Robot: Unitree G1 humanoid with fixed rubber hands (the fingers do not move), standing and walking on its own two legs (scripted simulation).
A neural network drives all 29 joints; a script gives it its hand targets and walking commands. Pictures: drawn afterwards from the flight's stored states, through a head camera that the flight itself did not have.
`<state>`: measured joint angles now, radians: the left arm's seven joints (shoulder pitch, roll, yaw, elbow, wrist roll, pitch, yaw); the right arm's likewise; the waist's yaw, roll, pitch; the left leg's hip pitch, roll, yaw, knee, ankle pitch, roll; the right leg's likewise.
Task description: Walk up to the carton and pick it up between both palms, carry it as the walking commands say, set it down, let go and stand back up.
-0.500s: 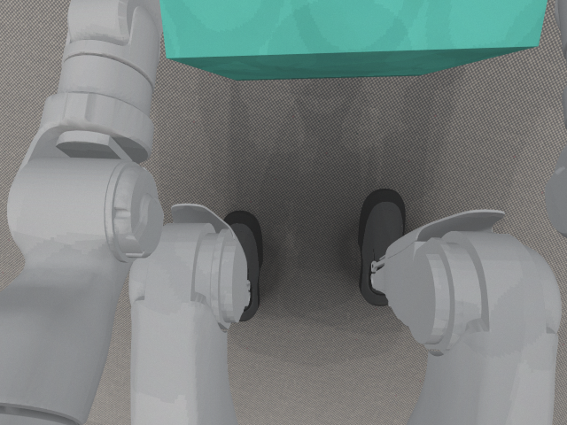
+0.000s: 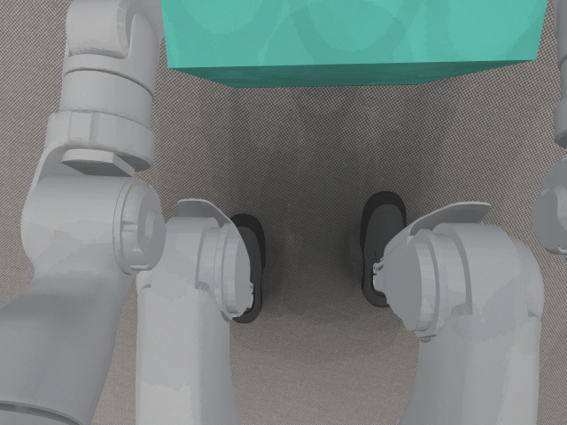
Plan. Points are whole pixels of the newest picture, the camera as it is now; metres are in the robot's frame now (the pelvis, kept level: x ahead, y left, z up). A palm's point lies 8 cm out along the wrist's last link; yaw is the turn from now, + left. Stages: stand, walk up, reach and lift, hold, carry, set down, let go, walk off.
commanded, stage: reach and lift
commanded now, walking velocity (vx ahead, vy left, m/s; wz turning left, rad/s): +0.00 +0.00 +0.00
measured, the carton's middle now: out of the picture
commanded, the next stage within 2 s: none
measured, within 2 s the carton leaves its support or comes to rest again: neither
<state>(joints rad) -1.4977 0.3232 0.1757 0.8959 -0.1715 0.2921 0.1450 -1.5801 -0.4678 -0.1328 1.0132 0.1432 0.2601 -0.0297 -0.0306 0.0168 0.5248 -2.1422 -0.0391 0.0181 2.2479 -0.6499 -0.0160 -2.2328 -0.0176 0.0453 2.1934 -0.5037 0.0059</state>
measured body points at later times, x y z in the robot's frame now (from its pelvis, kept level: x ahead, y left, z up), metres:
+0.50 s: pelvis -0.01 -0.01 +0.04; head +0.38 -0.03 +0.26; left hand +0.57 +0.14 -0.12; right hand +0.58 -0.23 -0.10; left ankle +0.10 +0.12 -0.33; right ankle +0.13 -0.13 -0.33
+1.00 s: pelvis -0.02 -0.01 +0.09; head +0.35 -0.02 +0.33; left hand +0.55 +0.14 -0.05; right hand +0.56 -0.22 -0.03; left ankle +0.10 +0.12 -0.33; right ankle +0.13 -0.13 -0.33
